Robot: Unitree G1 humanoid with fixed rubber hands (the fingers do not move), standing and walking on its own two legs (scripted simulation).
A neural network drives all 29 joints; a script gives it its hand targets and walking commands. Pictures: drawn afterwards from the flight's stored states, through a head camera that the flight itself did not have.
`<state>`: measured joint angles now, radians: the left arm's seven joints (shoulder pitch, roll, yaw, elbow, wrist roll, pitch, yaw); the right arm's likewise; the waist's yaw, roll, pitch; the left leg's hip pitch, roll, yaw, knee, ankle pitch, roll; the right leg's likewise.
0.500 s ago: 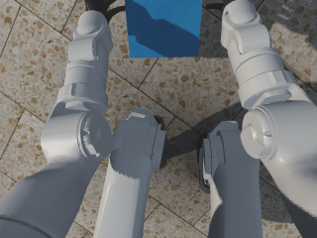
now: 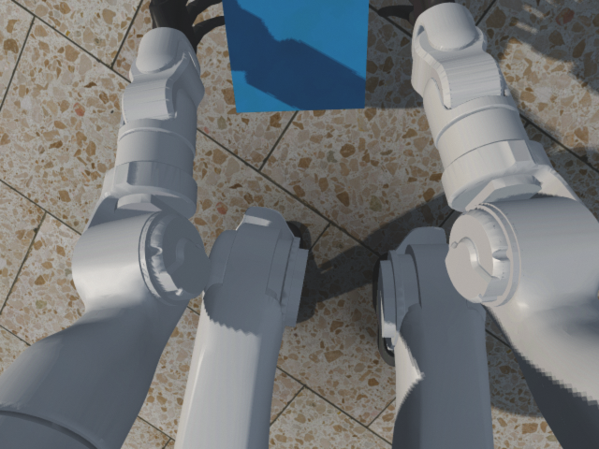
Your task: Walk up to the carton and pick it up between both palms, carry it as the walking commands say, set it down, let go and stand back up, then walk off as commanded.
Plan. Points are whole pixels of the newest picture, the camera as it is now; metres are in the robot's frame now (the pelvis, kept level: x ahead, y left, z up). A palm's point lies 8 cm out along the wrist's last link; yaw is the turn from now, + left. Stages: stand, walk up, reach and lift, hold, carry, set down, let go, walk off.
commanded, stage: set down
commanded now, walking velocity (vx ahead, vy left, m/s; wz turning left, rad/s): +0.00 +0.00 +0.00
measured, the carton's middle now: (300, 23) +0.54 +0.09 -0.27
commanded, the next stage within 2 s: none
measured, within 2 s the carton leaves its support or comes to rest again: rests again in 1.02 s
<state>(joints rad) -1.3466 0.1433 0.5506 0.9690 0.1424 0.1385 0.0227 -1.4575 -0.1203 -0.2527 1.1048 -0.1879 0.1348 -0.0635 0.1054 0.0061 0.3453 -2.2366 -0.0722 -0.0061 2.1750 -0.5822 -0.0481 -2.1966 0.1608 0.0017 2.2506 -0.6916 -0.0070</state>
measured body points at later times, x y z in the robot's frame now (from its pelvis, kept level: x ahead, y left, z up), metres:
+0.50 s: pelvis +0.00 +0.00 +0.00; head +0.37 +0.00 +0.25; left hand +0.52 +0.22 -0.18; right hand +0.55 -0.04 -0.20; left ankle +0.11 +0.12 -0.34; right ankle +0.08 -0.10 -0.34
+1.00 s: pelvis +0.00 +0.00 +0.00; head +0.37 -0.01 +0.25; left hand +0.50 +0.22 -0.19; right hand +0.54 -0.07 -0.21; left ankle +0.11 +0.12 -0.34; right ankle +0.08 -0.10 -0.34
